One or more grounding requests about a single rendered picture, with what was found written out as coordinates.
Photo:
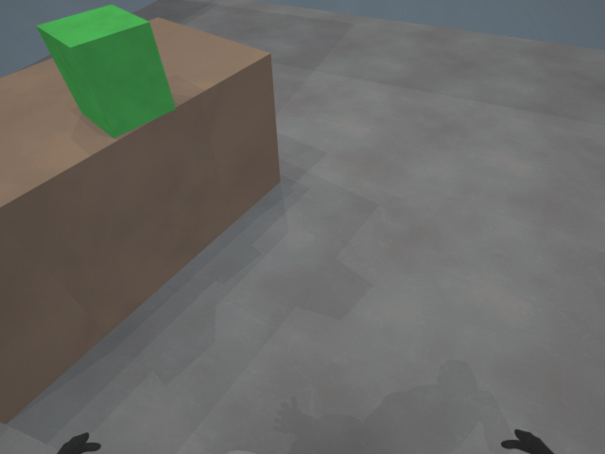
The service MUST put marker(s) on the left robot hand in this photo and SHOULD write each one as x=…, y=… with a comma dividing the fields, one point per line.
x=78, y=445

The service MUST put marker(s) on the right robot hand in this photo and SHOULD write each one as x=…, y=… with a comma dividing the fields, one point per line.
x=527, y=442

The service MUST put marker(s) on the carton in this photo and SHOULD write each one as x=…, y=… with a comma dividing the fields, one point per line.
x=110, y=62

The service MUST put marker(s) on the pedestal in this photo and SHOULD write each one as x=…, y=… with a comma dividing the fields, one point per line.
x=91, y=226

